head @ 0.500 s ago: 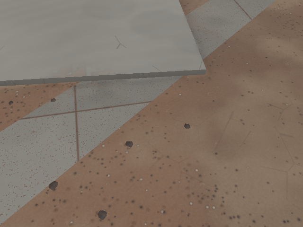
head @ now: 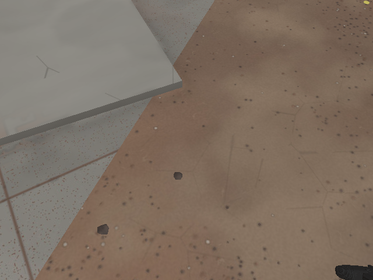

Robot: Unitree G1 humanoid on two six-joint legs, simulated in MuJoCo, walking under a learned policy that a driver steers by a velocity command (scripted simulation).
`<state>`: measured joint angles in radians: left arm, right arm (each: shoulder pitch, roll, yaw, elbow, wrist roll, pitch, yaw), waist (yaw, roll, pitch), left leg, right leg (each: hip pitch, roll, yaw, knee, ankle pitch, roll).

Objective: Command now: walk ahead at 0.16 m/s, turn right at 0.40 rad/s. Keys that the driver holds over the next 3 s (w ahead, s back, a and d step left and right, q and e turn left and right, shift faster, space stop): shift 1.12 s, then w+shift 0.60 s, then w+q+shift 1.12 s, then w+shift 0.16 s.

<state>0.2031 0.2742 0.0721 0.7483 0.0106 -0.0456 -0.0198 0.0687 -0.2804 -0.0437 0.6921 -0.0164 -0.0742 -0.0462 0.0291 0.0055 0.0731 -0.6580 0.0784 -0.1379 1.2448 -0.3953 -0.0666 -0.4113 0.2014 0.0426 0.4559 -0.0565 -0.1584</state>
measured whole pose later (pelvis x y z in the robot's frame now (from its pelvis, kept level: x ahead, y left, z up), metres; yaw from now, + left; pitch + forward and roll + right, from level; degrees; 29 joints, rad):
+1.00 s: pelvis +0.12 +0.09 +0.01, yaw -3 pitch -1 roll +0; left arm 0.19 0.18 0.05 0.70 0.01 0.00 0.01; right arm 0.19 -0.20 -0.06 0.67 -0.01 -0.03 -0.01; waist -0.01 0.01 0.02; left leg -0.27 -0.01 -0.02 0.58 -0.30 0.00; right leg -0.23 0.06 0.12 0.59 -0.35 -0.01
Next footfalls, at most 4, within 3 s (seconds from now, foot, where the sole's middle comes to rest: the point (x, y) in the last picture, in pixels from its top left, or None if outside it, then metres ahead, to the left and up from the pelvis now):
0.26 left None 0.18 0.21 -0.76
1.76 right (237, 238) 0.58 -0.13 -0.76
2.28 left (180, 148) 0.97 0.09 -0.76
2.66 right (188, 76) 1.41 0.06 -0.76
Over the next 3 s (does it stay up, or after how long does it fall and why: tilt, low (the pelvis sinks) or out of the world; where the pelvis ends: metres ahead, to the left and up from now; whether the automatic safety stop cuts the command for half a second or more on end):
stays up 1.28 0.22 0.00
